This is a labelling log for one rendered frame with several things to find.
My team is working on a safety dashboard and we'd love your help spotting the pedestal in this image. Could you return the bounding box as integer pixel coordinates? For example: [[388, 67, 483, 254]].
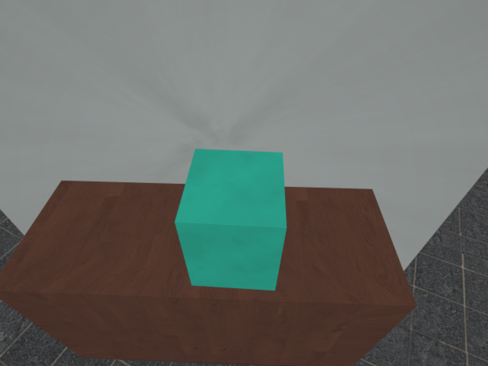
[[0, 181, 417, 366]]

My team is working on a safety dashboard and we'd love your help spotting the carton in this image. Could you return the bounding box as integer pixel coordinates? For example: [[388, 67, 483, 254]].
[[175, 149, 287, 291]]

